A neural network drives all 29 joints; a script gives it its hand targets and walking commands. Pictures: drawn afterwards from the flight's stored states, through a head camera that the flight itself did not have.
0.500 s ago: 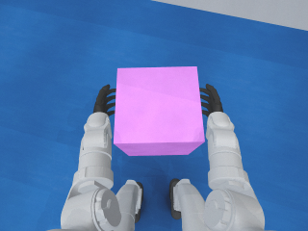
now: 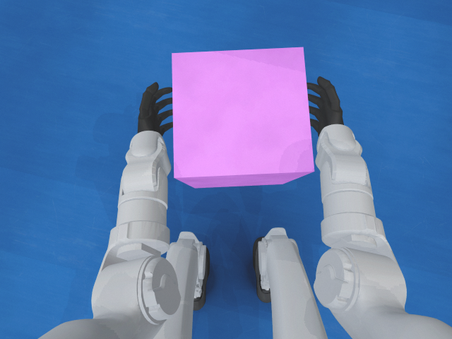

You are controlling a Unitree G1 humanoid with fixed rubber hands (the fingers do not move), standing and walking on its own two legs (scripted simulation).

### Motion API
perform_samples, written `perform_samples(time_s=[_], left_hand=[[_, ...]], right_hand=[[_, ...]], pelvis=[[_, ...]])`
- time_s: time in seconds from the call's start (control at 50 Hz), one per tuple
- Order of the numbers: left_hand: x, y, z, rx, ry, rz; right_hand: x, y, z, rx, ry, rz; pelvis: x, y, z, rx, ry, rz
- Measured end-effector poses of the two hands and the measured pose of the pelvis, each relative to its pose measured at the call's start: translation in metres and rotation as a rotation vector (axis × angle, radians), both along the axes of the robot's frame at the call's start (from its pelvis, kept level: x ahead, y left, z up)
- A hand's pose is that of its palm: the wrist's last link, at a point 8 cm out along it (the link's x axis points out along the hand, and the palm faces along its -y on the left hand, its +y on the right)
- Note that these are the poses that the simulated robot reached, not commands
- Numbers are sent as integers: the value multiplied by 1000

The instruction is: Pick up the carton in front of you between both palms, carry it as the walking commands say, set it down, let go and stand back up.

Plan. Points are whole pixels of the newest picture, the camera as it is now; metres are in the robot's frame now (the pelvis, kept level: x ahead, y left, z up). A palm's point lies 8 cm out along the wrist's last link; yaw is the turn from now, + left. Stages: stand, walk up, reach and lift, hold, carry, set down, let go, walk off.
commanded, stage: set down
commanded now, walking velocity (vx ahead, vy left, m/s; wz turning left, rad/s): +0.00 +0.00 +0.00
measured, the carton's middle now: (238, 131) +0.46 -0.02 -0.16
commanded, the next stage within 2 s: none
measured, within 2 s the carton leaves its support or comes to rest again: rests again in 1.12 s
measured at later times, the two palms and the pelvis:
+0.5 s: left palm (180, 134) +0.48 +0.11 -0.24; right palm (309, 127) +0.49 -0.19 -0.25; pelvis -0.03 -0.01 -0.13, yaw +2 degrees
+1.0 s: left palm (192, 136) +0.52 +0.10 -0.38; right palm (298, 128) +0.53 -0.20 -0.38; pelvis -0.03 -0.01 -0.22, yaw +3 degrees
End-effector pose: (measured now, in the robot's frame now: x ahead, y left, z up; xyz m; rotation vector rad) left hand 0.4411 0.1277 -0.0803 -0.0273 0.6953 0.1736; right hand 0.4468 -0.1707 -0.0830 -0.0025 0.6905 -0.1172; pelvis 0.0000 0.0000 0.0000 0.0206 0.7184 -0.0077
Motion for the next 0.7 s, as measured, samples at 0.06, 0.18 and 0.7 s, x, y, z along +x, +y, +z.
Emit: perform_samples(time_s=[0.06,0.18,0.7], left_hand=[[4,-2,-22,2,-1,2],[15,-7,-66,1,-11,7],[57,-22,-228,23,28,-1]], right_hand=[[5,-2,-22,-3,-1,7],[18,-7,-66,-3,-10,14],[65,-23,-228,-32,28,56]], pelvis=[[-4,-1,-17,4,29,0],[-13,-4,-52,13,67,1],[-34,-14,-166,41,40,6]])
